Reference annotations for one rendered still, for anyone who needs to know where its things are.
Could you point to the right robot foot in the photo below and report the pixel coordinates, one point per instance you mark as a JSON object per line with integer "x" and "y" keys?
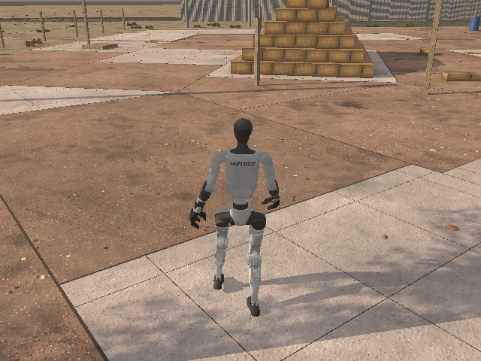
{"x": 253, "y": 309}

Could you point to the robot right hand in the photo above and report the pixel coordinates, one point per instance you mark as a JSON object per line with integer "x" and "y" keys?
{"x": 274, "y": 205}

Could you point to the robot left hand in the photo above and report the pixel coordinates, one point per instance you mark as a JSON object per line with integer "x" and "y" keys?
{"x": 193, "y": 217}

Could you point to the robot right upper arm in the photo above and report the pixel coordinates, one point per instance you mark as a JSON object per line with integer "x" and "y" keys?
{"x": 266, "y": 160}

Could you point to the robot left upper arm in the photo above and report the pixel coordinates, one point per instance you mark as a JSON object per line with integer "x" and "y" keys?
{"x": 213, "y": 172}

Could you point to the robot right forearm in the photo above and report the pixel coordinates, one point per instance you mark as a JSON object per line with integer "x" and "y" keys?
{"x": 275, "y": 194}

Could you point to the robot left forearm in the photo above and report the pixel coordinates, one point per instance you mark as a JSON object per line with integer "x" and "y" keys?
{"x": 201, "y": 200}

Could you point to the robot right shin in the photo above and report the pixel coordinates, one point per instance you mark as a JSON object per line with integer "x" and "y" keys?
{"x": 255, "y": 279}

